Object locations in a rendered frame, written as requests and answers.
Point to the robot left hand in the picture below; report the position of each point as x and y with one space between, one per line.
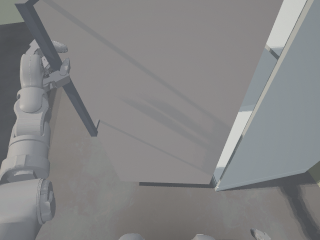
34 67

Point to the handle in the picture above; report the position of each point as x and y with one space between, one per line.
37 29

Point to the robot left upper arm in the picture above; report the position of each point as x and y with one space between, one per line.
24 207

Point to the fridge door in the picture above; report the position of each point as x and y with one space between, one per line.
166 78

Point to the robot right hand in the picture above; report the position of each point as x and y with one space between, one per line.
258 235

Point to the left robot forearm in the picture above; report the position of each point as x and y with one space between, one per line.
27 157

